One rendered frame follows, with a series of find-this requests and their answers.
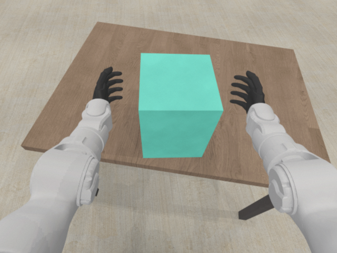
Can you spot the right robot hand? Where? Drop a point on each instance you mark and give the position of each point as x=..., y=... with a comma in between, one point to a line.
x=254, y=90

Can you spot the robot left forearm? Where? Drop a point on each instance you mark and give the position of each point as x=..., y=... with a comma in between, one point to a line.
x=91, y=134

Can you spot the right robot upper arm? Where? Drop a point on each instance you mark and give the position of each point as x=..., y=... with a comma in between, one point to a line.
x=307, y=191

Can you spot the left robot upper arm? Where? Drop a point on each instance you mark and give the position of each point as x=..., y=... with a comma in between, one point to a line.
x=63, y=181

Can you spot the table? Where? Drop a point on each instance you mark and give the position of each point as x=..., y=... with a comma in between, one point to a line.
x=229, y=155

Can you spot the carton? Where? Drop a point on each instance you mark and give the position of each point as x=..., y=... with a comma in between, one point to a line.
x=179, y=104

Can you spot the left robot hand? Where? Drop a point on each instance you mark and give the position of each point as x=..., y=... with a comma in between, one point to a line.
x=102, y=90

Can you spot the robot right forearm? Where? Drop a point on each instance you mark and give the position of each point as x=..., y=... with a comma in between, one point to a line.
x=270, y=140

